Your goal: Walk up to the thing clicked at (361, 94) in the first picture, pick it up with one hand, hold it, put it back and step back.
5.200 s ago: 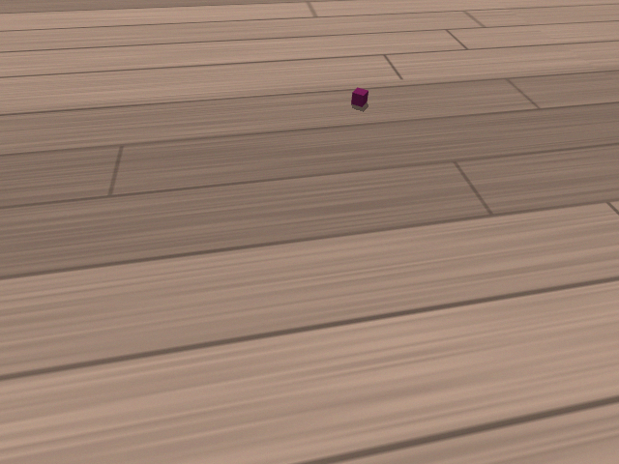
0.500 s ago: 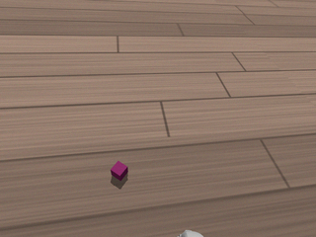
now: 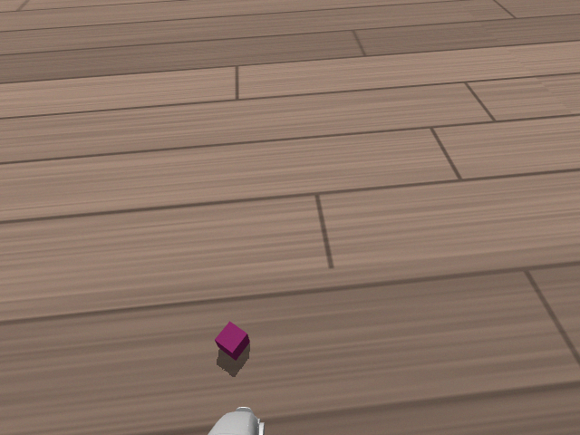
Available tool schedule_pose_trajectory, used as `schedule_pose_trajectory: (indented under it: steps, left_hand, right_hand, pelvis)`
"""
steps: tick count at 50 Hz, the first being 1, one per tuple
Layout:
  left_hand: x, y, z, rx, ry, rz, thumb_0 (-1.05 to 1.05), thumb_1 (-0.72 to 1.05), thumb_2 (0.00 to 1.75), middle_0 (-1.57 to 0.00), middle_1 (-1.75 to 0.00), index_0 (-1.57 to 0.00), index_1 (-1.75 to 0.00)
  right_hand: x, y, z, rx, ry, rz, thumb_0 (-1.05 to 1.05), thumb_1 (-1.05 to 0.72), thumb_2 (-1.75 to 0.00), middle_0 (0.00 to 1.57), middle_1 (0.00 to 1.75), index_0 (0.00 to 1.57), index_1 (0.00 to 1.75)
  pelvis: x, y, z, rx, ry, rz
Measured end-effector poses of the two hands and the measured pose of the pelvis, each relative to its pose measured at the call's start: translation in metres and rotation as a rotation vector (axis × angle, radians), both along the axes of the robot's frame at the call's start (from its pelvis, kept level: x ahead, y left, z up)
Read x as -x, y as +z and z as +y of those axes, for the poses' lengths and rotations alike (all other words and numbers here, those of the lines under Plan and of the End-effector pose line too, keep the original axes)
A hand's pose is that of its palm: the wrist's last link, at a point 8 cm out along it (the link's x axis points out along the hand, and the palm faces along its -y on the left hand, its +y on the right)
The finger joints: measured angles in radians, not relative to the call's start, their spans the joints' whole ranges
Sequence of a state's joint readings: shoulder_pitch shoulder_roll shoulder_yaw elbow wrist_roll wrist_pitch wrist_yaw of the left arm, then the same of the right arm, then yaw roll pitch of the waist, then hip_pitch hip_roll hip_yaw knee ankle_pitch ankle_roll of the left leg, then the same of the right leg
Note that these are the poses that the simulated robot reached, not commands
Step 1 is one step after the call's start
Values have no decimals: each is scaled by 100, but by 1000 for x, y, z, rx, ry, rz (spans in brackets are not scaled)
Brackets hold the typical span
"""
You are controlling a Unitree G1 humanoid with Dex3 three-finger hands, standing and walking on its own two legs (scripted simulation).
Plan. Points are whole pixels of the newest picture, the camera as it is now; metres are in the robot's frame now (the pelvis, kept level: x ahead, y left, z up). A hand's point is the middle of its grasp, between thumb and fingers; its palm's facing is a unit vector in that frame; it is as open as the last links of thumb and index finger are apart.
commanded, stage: walk up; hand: left
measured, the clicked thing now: (232, 340) +0.50 +0.26 -0.73
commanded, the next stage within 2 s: stand in 1.74 s
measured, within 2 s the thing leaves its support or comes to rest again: neither
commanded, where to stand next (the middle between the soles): +0.11 +0.03 m, yaw -1 degrees
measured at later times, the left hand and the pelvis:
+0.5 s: hand out of the picture +0.09 +0.28 -0.15, palm faces -0.03 -0.91 -0.41, open 7.4 cm; pelvis +0.05 +0.01 -0.01, yaw +0 degrees
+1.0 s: hand (127, 411) +0.18 +0.28 -0.14, palm faces -0.01 -0.94 -0.34, open 7.4 cm; pelvis +0.08 +0.02 +0.01, yaw +0 degrees
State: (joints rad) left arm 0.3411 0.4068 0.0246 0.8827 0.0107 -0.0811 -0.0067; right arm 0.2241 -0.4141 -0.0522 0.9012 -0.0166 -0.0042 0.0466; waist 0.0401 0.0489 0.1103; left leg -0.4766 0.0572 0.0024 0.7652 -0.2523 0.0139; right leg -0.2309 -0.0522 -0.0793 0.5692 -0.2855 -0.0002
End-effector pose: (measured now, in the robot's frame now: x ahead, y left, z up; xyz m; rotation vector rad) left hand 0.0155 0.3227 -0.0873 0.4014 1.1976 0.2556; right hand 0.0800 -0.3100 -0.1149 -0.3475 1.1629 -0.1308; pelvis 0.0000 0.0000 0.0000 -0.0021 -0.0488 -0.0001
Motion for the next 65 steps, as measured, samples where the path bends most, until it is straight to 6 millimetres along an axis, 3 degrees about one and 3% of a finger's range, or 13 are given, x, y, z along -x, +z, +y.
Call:
schedule_pose_trajectory:
  steps: [5, 8, 13, 17, 23, 29, 37, 42, 52, 65]
  left_hand:
    - [-26, -32, 11, 34, 13, -2, 1, 90, 90, -20, -30, -20, -30]
    - [-42, -40, 8, 53, -5, -4, 1, 90, 90, -20, -30, -20, -30]
    - [-59, -36, 2, 63, -41, 2, 1, 90, 90, -20, -30, -20, -30]
    - [-59, -34, -2, 31, -29, 11, 1, 90, 90, -20, -30, -20, -30]
    - [-62, -23, -4, 22, 2, 36, 1, 90, 90, -20, -30, -20, -30]
    - [-92, -25, 0, 46, 6, 19, 1, 90, 90, -20, -30, -20, -30]
    - [-139, -24, 0, 81, -24, -55, 1, 90, 90, -20, -30, -20, -30]
    - [-156, -22, 0, 95, -29, -81, 1, 90, 90, -20, -30, -20, -30]
    - [-150, -18, 1, 99, -9, -43, 1, 90, 90, -20, -30, -20, -30]
    - [-124, -19, 3, 95, 33, 31, 1, 90, 90, -20, -30, -20, -30]
  right_hand:
    - [-28, -5, 17, 33, 9, -38, 0, -90, -89, 20, 30, 20, 30]
    - [-35, 0, 23, 25, 2, -62, 0, -90, -89, 20, 30, 21, 30]
    - [-38, 6, 15, 32, -20, -78, 0, -90, -89, 20, 30, 21, 30]
    - [-39, -3, 1, 33, -44, -58, 0, -90, -89, 20, 30, 21, 30]
    - [-42, -8, 1, 20, -55, 15, 0, -90, -89, 20, 30, 20, 30]
    - [-48, -8, 14, 17, -54, 47, 0, -90, -89, 20, 30, 20, 30]
    - [-70, 3, 30, 11, -55, 18, 0, -90, -89, 20, 30, 21, 30]
    - [-83, 11, 35, 15, -52, -7, 0, -90, -89, 20, 30, 21, 30]
    - [-94, 19, 34, 19, -54, -20, 0, -90, -89, 20, 30, 21, 30]
    - [-81, 13, 34, 12, -60, 40, 0, -90, -89, 20, 30, 21, 30]
  pelvis:
    - [-14, -17, 14, -3, 12, -5]
    - [-18, -17, 16, -6, 3, -9]
    - [-26, -13, 12, -7, -9, 2]
    - [-34, -16, 4, 7, -14, 0]
    - [-50, -8, 3, -2, -13, 15]
    - [-61, -5, 11, -3, -3, 15]
    - [-69, 1, 19, 7, 0, 11]
    - [-73, 5, 22, 9, 0, 7]
    - [-76, 12, 23, 6, 1, 3]
    - [-80, 14, 23, 5, 10, 5]
